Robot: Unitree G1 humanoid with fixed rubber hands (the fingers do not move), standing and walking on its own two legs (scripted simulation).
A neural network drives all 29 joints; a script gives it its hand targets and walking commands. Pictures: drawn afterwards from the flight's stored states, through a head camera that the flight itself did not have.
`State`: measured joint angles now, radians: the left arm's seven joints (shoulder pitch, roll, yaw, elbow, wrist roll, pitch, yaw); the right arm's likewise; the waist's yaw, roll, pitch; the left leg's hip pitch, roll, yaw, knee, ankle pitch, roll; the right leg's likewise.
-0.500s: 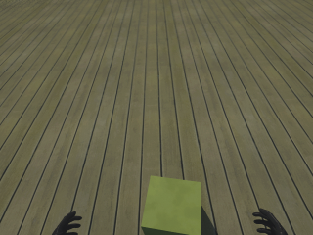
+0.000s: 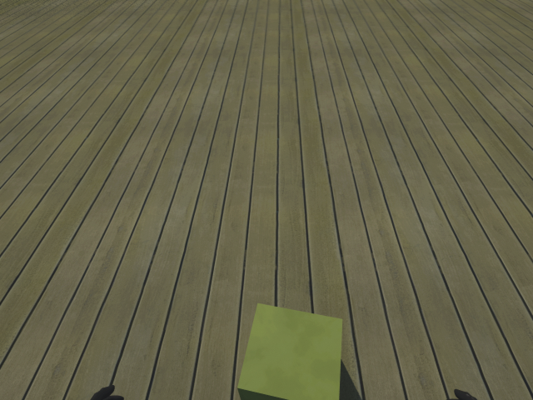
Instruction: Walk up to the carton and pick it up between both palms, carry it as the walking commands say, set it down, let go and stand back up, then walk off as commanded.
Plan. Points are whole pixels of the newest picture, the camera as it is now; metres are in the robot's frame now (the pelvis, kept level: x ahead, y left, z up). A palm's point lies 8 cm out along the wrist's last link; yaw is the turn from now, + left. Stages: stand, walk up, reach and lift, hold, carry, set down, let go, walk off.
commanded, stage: stand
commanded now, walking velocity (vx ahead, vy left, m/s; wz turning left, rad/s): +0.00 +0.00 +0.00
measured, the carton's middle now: (292, 363) +0.39 -0.04 -0.67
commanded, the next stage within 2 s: walk off in 1.10 s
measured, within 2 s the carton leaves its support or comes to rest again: neither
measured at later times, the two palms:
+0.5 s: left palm out of the picture +0.06 +0.32 -0.10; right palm out of the picture +0.09 -0.28 -0.10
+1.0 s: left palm out of the picture +0.04 +0.32 -0.10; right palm out of the picture +0.08 -0.29 -0.10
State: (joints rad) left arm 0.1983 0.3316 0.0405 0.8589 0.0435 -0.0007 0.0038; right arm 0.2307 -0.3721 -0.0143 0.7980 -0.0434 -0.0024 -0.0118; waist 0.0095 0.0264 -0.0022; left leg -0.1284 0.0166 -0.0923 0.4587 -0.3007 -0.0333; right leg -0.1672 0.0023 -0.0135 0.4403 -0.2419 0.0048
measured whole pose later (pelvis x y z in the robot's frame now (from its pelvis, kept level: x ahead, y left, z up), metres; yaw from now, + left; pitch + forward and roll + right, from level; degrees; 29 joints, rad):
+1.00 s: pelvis -0.02 +0.01 +0.00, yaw +2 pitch -4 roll +0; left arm 0.15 0.36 0.02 1.06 0.03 -0.01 0.00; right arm 0.17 -0.39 0.00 0.97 -0.02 -0.01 -0.01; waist 0.01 0.02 0.03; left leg -0.11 -0.01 -0.11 0.40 -0.23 -0.02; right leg -0.13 -0.03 -0.04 0.37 -0.18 0.03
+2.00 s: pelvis +0.20 +0.00 -0.01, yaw +15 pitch +2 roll +5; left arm 0.40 0.22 -0.01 1.07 0.04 -0.06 0.03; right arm 0.20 -0.29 -0.06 0.94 -0.02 0.02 0.01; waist 0.06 -0.03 0.02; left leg -0.58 -0.01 0.07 1.30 -0.39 0.03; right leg 0.05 -0.09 -0.19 0.38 -0.47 -0.02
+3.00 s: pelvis +0.63 +0.19 -0.06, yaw +42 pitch +0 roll +2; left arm 0.43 0.29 0.06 1.01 -0.01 -0.03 0.04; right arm 0.09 -0.34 -0.08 0.83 -0.04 -0.06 0.02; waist 0.04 0.05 0.09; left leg -0.57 -0.07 0.21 0.75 -0.21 0.17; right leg 0.01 -0.06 -0.17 1.07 -0.51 0.06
